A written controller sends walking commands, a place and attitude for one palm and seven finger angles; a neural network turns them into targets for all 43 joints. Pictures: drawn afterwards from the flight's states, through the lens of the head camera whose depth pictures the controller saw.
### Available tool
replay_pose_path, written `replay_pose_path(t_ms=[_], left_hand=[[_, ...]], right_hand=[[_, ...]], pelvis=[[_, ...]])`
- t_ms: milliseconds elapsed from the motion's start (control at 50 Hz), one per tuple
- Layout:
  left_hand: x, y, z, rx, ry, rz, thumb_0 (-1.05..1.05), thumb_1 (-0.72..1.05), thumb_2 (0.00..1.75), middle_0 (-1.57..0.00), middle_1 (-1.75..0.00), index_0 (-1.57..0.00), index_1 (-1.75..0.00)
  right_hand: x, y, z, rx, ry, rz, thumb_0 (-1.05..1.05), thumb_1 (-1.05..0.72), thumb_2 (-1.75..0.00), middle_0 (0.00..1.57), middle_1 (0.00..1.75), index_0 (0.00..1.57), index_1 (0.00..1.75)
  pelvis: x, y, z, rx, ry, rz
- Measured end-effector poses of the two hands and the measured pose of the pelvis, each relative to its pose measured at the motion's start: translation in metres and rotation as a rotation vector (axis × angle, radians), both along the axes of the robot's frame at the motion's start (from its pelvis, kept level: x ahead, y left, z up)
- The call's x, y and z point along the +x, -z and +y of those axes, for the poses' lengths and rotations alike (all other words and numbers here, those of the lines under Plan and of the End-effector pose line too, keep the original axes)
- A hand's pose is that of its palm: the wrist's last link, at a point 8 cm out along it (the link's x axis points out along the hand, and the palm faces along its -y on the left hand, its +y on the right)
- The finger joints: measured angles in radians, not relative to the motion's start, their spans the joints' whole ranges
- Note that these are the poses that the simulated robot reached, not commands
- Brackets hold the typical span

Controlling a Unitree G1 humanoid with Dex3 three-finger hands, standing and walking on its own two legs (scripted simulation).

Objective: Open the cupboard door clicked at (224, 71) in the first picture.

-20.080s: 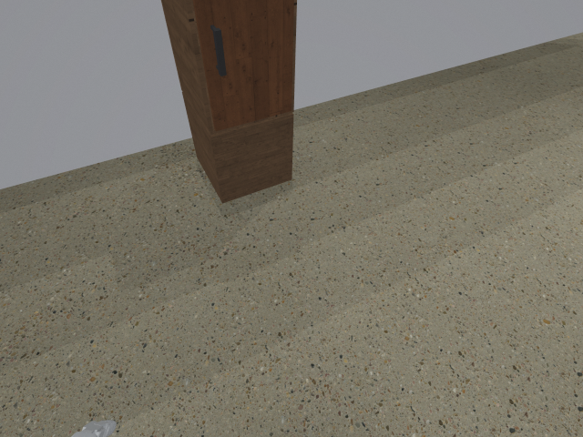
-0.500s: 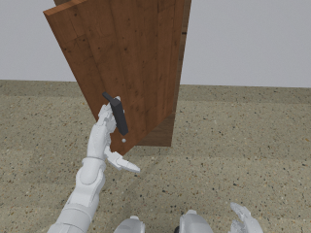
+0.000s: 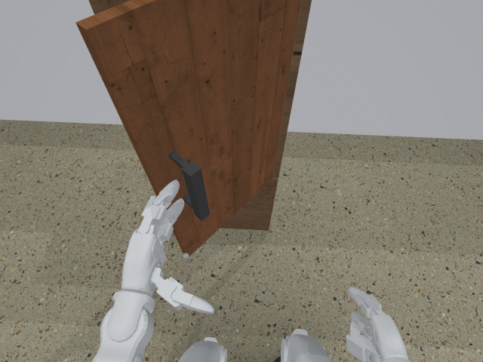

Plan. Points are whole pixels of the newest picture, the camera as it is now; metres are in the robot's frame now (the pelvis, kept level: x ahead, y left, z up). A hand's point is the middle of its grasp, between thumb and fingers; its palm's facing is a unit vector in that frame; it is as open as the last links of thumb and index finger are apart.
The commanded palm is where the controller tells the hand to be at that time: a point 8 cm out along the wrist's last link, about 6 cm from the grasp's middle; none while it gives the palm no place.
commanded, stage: slide the hand sideways off the handle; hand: left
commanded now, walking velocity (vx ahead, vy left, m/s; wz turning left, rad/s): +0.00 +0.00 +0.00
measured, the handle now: (189, 187) +0.39 +0.12 +0.05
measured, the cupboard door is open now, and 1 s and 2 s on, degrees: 50 50 50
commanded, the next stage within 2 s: draw the hand back to the body in 0.50 s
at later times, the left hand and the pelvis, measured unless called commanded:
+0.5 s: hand (153, 284) +0.23 +0.15 +0.04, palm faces -0.02 -1.00 -0.05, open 16.4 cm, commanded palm +0.21 +0.20 +0.05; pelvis +0.01 -0.02 -0.01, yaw +0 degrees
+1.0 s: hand (117, 277) +0.22 +0.17 +0.10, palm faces +0.00 -1.00 -0.08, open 16.3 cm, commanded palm +0.19 +0.23 +0.12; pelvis +0.01 -0.01 +0.02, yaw +1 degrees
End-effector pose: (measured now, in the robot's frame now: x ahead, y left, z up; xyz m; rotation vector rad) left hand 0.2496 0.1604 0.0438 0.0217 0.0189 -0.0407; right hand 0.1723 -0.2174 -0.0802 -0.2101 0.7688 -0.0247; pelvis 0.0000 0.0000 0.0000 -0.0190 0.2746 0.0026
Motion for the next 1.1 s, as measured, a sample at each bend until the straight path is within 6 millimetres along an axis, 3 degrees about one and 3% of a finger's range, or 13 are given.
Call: replay_pose_path(t_ms=[180, 520, 660, 860, 1100], left_hand=[[-0.011, 0.001, 0.01, 0.013, -0.001, 0.022, -0.01, -0.5, 0.29, -0.14, -0.3, -0.14, -0.3], [-0.044, 0.001, 0.04, 0.029, -0.024, 0.054, -0.01, -0.5, 0.3, -0.15, -0.3, -0.15, -0.3], [-0.041, 0.001, 0.04, 0.023, -0.008, 0.031, -0.01, -0.5, 0.3, -0.15, -0.3, -0.15, -0.3], [-0.046, -0.045, 0.056, 0.056, -0.036, 0.026, -0.02, -0.5, 0.3, -0.15, -0.3, -0.15, -0.3], [-0.057, -0.077, 0.074, 0.063, -0.053, 0.008, -0.01, -0.48, 0.3, -0.15, -0.3, -0.15, -0.3]], right_hand=[[0.012, 0.001, -0.006, -0.009, -0.002, -0.021, 0.01, -0.91, -0.9, 0.2, 0.3, 0.2, 0.3], [0.008, -0.001, -0.032, -0.057, 0.034, -0.055, 0.02, -0.91, -0.9, 0.2, 0.3, 0.2, 0.3], [0.007, 0.0, -0.031, -0.063, 0.031, -0.07, 0.02, -0.91, -0.9, 0.2, 0.3, 0.2, 0.3], [0.001, -0.022, -0.019, -0.015, 0.065, -0.087, 0.02, -0.91, -0.9, 0.2, 0.3, 0.2, 0.3], [0.013, -0.05, -0.017, -0.028, 0.052, -0.161, 0.02, -0.91, -0.9, 0.2, 0.3, 0.2, 0.3]], pelvis=[[0.005, 0.003, -0.007, 0.0, -0.005, 0.013], [0.007, 0.009, -0.018, -0.006, -0.011, 0.022], [0.004, 0.013, -0.019, -0.011, -0.013, 0.023], [0.009, -0.01, -0.015, -0.013, -0.012, -0.035], [0.018, -0.027, -0.009, -0.02, -0.017, -0.103]])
